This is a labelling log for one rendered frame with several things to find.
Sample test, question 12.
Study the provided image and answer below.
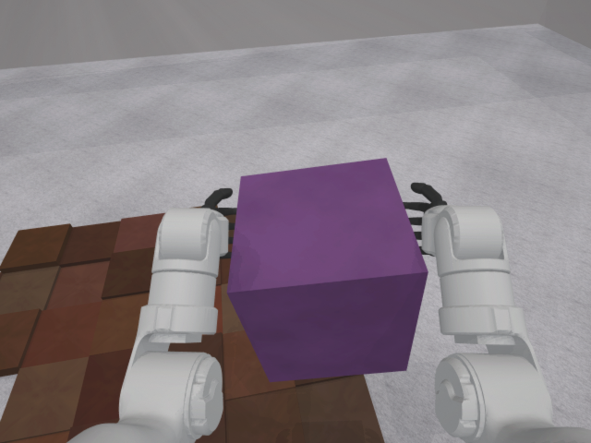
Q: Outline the left robot upper arm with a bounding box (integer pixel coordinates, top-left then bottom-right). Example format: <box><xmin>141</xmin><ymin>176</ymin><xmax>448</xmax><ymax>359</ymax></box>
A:
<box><xmin>67</xmin><ymin>351</ymin><xmax>223</xmax><ymax>443</ymax></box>

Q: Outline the robot left forearm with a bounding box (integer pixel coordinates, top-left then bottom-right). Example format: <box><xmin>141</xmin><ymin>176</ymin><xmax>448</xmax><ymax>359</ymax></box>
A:
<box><xmin>119</xmin><ymin>208</ymin><xmax>229</xmax><ymax>419</ymax></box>

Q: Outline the left robot hand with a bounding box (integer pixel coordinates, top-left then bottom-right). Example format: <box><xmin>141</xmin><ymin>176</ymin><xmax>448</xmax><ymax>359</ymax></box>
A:
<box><xmin>201</xmin><ymin>188</ymin><xmax>237</xmax><ymax>259</ymax></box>

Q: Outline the robot right forearm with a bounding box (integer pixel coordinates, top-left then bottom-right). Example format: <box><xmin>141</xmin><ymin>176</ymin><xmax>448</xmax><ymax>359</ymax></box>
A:
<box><xmin>421</xmin><ymin>205</ymin><xmax>553</xmax><ymax>416</ymax></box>

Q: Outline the carton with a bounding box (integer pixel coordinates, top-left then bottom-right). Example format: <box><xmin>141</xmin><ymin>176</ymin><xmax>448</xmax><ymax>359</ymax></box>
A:
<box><xmin>227</xmin><ymin>158</ymin><xmax>428</xmax><ymax>382</ymax></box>

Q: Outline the right robot hand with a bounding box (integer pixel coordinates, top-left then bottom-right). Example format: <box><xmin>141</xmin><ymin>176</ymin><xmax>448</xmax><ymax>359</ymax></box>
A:
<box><xmin>403</xmin><ymin>183</ymin><xmax>447</xmax><ymax>257</ymax></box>

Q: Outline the right robot upper arm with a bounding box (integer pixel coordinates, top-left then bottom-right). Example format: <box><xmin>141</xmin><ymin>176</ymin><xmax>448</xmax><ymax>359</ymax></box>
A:
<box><xmin>435</xmin><ymin>353</ymin><xmax>591</xmax><ymax>443</ymax></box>

